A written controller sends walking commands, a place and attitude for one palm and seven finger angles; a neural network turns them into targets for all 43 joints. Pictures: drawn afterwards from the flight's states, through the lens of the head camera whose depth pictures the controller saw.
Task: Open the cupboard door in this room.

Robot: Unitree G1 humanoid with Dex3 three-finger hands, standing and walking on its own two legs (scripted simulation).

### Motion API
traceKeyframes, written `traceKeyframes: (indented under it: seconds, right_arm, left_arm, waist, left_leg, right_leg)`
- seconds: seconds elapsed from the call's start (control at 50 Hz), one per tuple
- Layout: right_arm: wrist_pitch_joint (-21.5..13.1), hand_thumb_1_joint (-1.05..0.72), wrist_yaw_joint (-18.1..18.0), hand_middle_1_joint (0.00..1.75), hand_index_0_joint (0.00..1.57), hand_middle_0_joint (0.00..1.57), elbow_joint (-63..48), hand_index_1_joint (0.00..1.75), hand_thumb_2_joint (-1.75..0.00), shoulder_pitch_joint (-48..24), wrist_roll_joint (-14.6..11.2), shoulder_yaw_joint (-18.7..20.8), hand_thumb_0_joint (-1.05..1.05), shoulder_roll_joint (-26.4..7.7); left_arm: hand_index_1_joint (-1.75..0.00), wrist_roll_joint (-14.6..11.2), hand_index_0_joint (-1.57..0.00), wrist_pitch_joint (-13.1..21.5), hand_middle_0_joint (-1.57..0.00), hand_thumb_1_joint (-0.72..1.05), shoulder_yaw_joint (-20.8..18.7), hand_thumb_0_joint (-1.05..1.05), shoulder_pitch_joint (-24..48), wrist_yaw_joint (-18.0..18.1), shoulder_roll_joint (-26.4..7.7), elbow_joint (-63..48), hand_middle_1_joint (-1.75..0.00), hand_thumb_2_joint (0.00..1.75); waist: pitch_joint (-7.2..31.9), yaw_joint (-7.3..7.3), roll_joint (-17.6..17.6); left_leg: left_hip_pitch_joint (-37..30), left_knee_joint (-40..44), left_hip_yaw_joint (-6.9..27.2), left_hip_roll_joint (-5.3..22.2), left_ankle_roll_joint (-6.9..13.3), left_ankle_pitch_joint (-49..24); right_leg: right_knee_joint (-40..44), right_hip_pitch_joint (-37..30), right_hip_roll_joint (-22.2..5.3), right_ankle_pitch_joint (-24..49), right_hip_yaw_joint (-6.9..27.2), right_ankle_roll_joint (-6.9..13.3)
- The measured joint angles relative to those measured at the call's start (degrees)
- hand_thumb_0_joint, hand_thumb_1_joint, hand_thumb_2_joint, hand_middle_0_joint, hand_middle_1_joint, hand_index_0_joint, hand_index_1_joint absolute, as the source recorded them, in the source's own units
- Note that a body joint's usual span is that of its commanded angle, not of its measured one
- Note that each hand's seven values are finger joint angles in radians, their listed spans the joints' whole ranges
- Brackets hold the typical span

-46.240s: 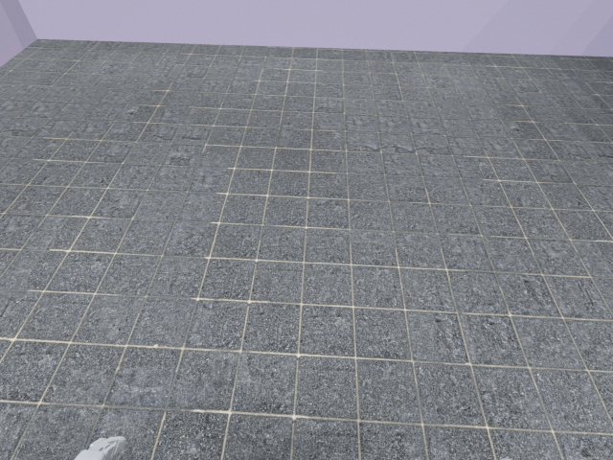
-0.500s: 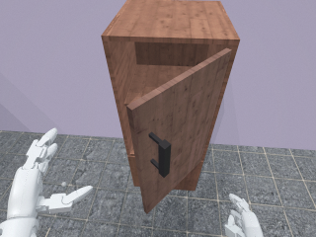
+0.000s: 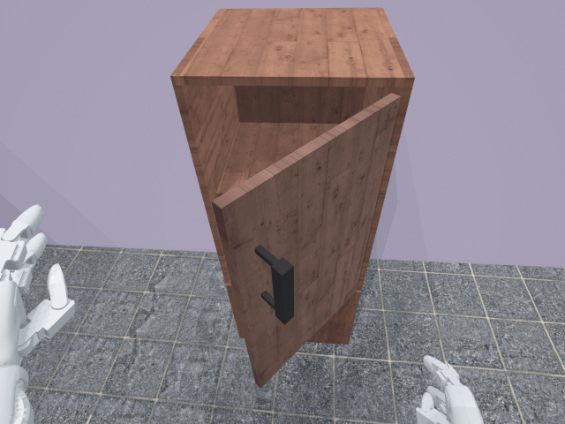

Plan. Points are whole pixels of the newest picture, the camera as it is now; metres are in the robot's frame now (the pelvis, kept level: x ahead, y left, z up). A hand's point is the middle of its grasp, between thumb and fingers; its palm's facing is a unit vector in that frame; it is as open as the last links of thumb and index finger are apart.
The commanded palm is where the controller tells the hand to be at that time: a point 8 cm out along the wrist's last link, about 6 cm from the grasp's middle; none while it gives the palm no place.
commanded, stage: draw the hand back to the body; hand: left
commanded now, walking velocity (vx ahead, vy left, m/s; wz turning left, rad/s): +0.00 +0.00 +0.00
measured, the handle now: (274, 284) +0.30 +0.06 +0.04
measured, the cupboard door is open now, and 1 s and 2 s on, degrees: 49 49 49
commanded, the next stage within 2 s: step back with the hand held close in 0.20 s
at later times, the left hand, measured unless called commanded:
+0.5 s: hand (74, 307) +0.19 +0.25 +0.15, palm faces +0.41 -0.79 -0.46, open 7.4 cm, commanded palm +0.12 +0.29 +0.17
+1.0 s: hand out of the picture +0.09 +0.29 +0.15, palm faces +0.43 -0.76 -0.49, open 7.4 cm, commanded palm +0.02 +0.32 +0.17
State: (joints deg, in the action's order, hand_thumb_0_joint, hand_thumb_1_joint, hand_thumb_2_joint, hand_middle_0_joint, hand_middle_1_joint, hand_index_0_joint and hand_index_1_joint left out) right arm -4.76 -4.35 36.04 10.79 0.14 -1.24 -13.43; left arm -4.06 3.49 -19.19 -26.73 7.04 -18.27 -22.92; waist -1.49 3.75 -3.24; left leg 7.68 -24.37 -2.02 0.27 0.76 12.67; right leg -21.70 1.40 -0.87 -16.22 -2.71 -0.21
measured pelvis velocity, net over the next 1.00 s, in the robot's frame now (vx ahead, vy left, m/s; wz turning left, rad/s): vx -0.10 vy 0.02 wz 0.05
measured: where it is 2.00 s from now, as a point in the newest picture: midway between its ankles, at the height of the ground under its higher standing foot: outside the picture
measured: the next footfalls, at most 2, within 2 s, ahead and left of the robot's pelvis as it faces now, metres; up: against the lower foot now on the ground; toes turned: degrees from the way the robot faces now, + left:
left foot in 1.16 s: -0.03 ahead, +0.12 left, +0.00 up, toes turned +3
right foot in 1.58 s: -0.29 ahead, -0.07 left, +0.00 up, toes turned -3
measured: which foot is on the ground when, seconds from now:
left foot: down 0.00-1.00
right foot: down 0.00-1.00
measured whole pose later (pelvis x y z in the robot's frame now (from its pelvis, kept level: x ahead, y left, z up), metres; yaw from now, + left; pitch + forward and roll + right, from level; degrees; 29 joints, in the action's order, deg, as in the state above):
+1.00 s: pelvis -0.10 +0.02 -0.02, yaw +3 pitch -2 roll -2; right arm -2.8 -4.3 30.8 11.7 -0.6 -0.1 -11.8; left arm -1.8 10.5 -24.9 -31.3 7.8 -23.7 -30.6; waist -4.7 -0.5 -1.4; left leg 24.4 -33.1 -1.0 0.3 2.8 9.3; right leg -32.3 17.9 0.8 -13.8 -1.1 -0.8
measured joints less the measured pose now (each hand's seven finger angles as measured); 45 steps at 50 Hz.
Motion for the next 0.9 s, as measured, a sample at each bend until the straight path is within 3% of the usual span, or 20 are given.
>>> traceKeyframes:
  seconds: [0.34, 0.48, 0.6, 0.7, 0.78, 0.9]
  right_arm:
    - [-0.1, -0.91, -0.6, 0.3, 0.21, 0.2, 0.8, 0.3, -0.9, -0.5, -0.1, 0.4, 0.01, 0.6]
    - [3.0, -0.91, -0.2, 0.3, 0.21, 0.2, -1.7, 0.3, -0.9, -2.0, -0.4, 0.6, 0.01, 0.0]
    - [5.3, -0.91, -0.4, 0.3, 0.21, 0.2, -4.0, 0.3, -0.9, -2.5, -0.9, 1.9, 0.01, -0.6]
    - [6.1, -0.91, -0.7, 0.3, 0.21, 0.2, -5.0, 0.3, -0.9, -2.0, -1.2, 2.2, 0.01, 0.1]
    - [5.7, -0.91, -0.5, 0.3, 0.21, 0.2, -5.4, 0.3, -0.9, -1.5, -1.2, 1.9, 0.01, 0.8]
    - [3.5, -0.91, -0.2, 0.3, 0.21, 0.2, -6.0, 0.3, -0.9, -0.4, -1.0, 1.2, 0.01, 1.2]
  left_arm:
    - [-0.3, -0.4, -0.21, 1.1, -0.21, 0.88, 0.0, 0.02, 0.0, -0.7, -0.4, 1.3, -0.3, 0.9]
    - [-0.3, 0.5, -0.21, 3.3, -0.21, 0.89, -2.5, 0.02, -0.5, -1.1, -2.7, -0.4, -0.3, 0.9]
    - [-0.3, 0.5, -0.21, 2.9, -0.21, 0.89, -1.5, 0.02, -5.1, -1.3, -3.9, -4.4, -0.3, 0.9]
    - [-0.3, 0.3, -0.22, 3.4, -0.21, 0.88, -3.3, 0.02, -6.8, -0.8, -6.8, -7.6, -0.3, 0.9]
    - [-0.3, 0.3, -0.22, 4.5, -0.21, 0.88, -5.1, 0.02, -6.5, 0.0, -7.9, -8.6, -0.3, 0.9]
    - [-0.3, 1.3, -0.22, 6.2, -0.21, 0.88, -5.7, 0.02, -5.8, 0.7, -6.4, -8.0, -0.3, 0.9]
  waist:
    - [-0.5, 0.04, -0.7]
    - [-1.0, -1.89, -0.5]
    - [-2.1, -3.1, 0.4]
    - [-2.6, -3.44, 2.0]
    - [-2.5, -3.57, 2.7]
    - [-2.4, -3.86, 2.4]
  left_leg:
    - [-1.0, 0.9, 0.6, 1.3, -1.1, -0.8]
    - [4.6, -1.8, 1.3, 2.1, -1.1, -0.9]
    - [7.3, -2.2, -0.2, 1.5, -0.2, -1.8]
    - [9.0, -3.1, -1.0, 1.1, 0.5, -2.5]
    - [10.6, -4.1, -1.1, 0.9, 1.0, -3.3]
    - [13.7, -6.2, -0.5, 0.4, 1.9, -4.5]
  right_leg:
    - [1.1, -1.2, 1.4, 0.8, -0.4, 1.2]
    - [0.6, 3.3, 2.2, 1.9, -1.0, 1.0]
    - [-1.5, 7.3, 1.4, 2.4, 0.4, 0.2]
    - [-3.7, 9.7, 0.8, 2.7, 1.1, -0.5]
    - [-5.0, 11.5, 0.6, 3.4, 1.1, -0.8]
    - [-8.2, 14.7, 0.5, 3.5, 1.2, -1.2]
